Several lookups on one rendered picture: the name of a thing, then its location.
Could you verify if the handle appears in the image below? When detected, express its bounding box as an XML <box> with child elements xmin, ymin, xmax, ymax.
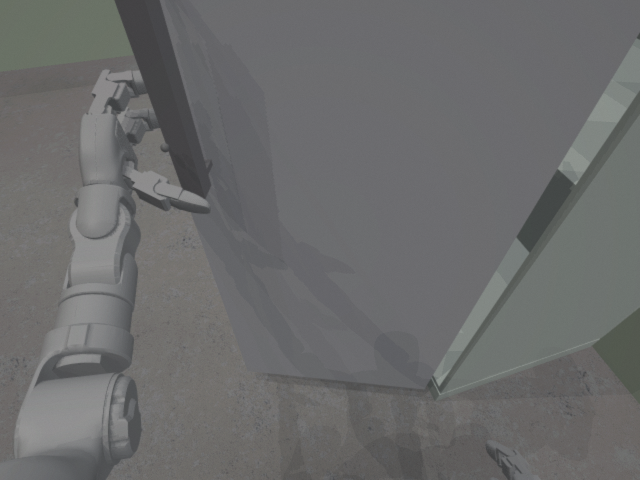
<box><xmin>114</xmin><ymin>0</ymin><xmax>213</xmax><ymax>199</ymax></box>

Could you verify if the left robot upper arm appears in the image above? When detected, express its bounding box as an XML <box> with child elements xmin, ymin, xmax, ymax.
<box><xmin>0</xmin><ymin>372</ymin><xmax>141</xmax><ymax>480</ymax></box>

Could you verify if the fridge door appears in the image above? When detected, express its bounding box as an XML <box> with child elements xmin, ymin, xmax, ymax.
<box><xmin>160</xmin><ymin>0</ymin><xmax>640</xmax><ymax>389</ymax></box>

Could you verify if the right robot hand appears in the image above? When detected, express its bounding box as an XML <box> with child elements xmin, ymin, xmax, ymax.
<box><xmin>486</xmin><ymin>440</ymin><xmax>541</xmax><ymax>480</ymax></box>

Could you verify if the left robot forearm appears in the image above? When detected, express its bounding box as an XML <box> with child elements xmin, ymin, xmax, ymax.
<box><xmin>13</xmin><ymin>184</ymin><xmax>141</xmax><ymax>459</ymax></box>

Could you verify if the left robot hand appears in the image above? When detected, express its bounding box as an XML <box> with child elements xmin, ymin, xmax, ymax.
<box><xmin>79</xmin><ymin>69</ymin><xmax>211</xmax><ymax>214</ymax></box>

